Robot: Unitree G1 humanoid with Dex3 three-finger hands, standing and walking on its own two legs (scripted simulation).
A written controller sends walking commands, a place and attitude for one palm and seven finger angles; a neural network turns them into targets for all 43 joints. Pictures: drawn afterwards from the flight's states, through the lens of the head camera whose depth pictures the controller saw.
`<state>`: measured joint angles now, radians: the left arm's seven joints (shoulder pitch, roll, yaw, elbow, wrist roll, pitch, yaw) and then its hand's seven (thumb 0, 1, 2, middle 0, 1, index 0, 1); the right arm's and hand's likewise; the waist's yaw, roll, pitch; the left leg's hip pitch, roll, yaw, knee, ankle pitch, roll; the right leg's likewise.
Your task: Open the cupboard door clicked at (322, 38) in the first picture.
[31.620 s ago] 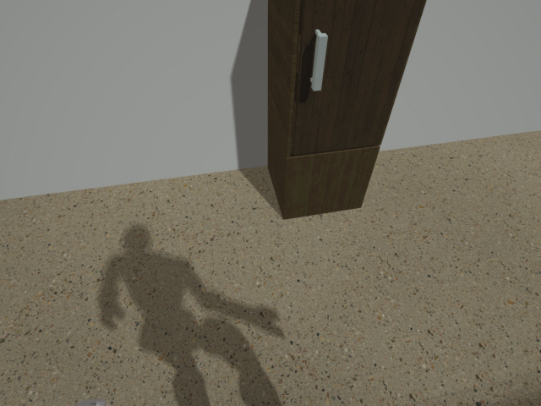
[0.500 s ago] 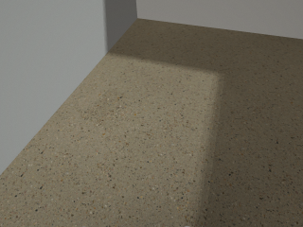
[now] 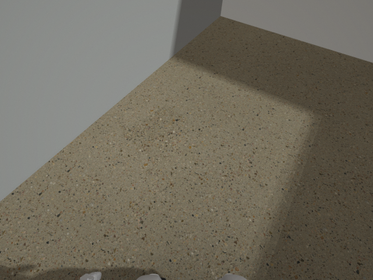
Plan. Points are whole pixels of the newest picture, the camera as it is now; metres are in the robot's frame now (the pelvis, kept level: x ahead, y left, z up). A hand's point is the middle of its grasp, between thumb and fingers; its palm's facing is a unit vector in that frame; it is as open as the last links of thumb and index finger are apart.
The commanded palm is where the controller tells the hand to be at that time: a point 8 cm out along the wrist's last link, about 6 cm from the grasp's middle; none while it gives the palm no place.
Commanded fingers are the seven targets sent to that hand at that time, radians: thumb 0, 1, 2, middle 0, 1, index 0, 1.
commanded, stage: turn to face it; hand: left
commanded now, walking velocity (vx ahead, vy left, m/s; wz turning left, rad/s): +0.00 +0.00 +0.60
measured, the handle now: out of the picture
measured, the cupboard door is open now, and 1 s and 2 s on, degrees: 46 46 46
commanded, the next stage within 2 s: none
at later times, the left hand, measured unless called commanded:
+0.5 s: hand out of the picture +0.04 +0.18 -0.18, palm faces +0.35 -0.90 -0.26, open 7.4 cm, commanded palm none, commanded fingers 0.00 0.90 0.90 -0.20 -0.30 -0.20 -0.30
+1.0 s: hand out of the picture +0.02 +0.11 -0.18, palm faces +0.64 -0.74 -0.22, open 7.4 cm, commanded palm none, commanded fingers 0.00 0.90 0.90 -0.20 -0.30 -0.20 -0.30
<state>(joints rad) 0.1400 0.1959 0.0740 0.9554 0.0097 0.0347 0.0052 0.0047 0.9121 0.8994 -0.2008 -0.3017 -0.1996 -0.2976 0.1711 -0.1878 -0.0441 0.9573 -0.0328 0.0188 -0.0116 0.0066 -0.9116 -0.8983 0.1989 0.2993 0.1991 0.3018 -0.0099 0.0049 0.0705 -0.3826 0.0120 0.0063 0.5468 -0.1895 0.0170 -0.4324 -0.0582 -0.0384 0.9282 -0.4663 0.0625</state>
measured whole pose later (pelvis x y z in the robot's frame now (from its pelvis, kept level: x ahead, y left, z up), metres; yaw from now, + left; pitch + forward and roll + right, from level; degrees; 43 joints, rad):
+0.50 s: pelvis +0.05 -0.05 -0.01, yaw +20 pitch +1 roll +1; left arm 0.18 0.26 0.07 0.92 0.01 0.07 0.01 0.01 0.91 0.90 -0.20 -0.30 -0.20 -0.30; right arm 0.12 -0.24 -0.05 0.87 -0.02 0.03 0.00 0.01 -0.91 -0.90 0.20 0.30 0.20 0.30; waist 0.00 -0.05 0.12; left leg -0.36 0.01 0.04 0.63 -0.30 0.01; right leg -0.44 -0.11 -0.07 1.09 -0.53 0.08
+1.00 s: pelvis +0.10 -0.08 -0.01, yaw +39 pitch +1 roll +1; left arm 0.25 0.21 0.05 0.89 0.01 0.01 0.01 0.00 0.90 0.90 -0.21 -0.30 -0.21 -0.30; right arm 0.09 -0.24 -0.06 0.88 -0.02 0.05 0.03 0.01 -0.91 -0.90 0.20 0.30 0.20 0.30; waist 0.00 -0.04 0.11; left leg -0.30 0.02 0.11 0.57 -0.25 0.00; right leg -0.25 -0.16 -0.25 0.68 -0.41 0.02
